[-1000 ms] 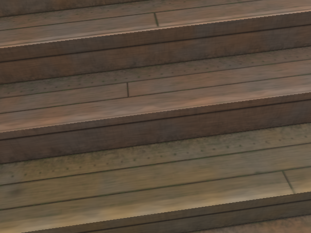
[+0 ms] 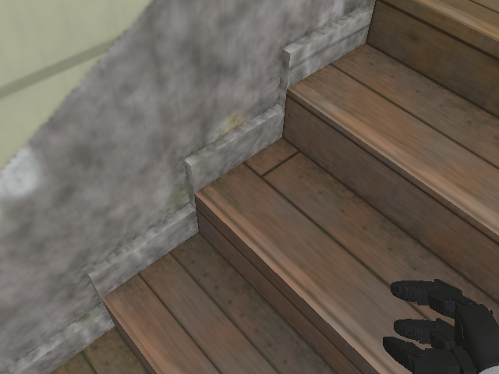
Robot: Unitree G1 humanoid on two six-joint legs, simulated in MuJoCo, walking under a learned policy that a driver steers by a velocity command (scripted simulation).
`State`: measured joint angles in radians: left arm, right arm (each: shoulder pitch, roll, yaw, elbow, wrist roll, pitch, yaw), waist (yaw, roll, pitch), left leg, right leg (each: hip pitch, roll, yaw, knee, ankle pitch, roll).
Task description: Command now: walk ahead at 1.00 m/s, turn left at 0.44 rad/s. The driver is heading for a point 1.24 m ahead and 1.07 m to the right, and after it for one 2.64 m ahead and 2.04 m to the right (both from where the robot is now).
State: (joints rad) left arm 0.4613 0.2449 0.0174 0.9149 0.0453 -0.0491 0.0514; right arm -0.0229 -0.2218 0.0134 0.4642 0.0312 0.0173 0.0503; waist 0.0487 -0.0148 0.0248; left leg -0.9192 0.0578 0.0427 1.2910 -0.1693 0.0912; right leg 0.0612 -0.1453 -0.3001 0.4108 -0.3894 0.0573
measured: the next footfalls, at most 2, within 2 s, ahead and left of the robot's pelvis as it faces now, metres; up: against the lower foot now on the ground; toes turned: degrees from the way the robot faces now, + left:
left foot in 0.08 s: +0.16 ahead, +0.13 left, +0.00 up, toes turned +8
right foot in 0.38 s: +0.33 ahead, -0.11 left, +0.17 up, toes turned +1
